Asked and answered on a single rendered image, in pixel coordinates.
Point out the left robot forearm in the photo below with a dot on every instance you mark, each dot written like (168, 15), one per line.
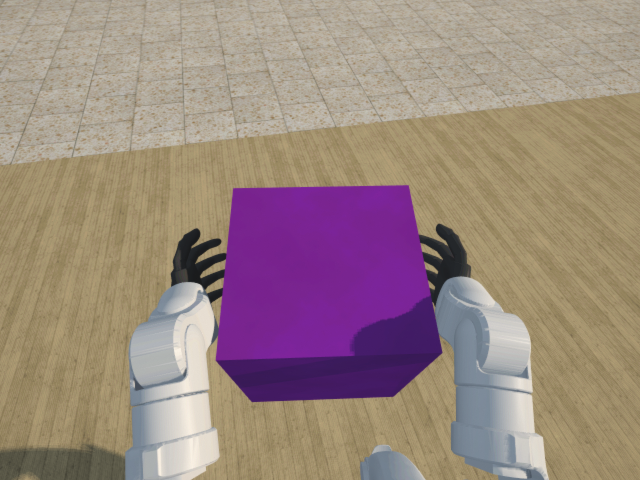
(171, 429)

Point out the robot right thigh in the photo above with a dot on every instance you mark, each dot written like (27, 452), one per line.
(389, 465)

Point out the robot right hand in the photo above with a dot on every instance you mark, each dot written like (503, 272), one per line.
(454, 263)

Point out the robot left hand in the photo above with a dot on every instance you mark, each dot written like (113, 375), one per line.
(185, 269)

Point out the carton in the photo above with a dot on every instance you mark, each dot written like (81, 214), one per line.
(325, 294)

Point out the right robot forearm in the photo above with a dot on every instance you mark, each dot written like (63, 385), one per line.
(494, 427)

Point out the right robot shin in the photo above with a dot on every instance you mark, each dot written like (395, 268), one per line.
(380, 448)

